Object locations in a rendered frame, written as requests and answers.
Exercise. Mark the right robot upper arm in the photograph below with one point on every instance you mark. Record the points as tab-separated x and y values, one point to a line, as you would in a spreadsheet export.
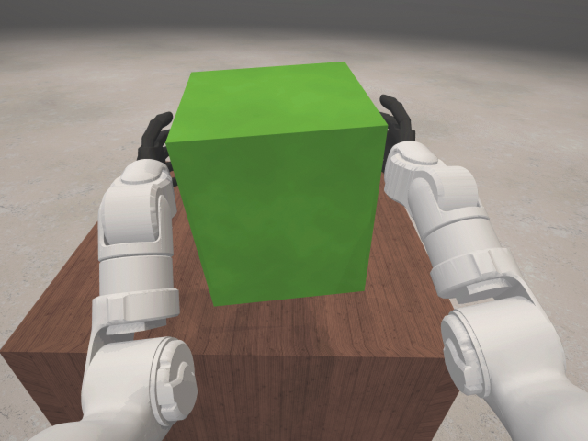
505	352

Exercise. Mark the carton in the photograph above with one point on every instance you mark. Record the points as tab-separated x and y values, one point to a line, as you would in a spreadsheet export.
279	169

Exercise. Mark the left robot forearm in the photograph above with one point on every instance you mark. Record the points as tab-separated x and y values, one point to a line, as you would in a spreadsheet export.
135	249

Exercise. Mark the left robot hand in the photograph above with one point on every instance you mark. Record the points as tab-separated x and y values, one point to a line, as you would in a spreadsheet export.
153	139

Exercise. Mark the right robot hand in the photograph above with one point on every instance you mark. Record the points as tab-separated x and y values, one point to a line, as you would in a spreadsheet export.
400	128

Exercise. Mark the pedestal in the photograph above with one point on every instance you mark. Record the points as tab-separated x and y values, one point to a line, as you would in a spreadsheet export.
357	366

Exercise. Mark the left robot upper arm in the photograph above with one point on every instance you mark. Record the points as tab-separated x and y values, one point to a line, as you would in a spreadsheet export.
133	391

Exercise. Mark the right robot forearm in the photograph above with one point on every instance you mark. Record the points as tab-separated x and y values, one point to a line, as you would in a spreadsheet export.
468	261

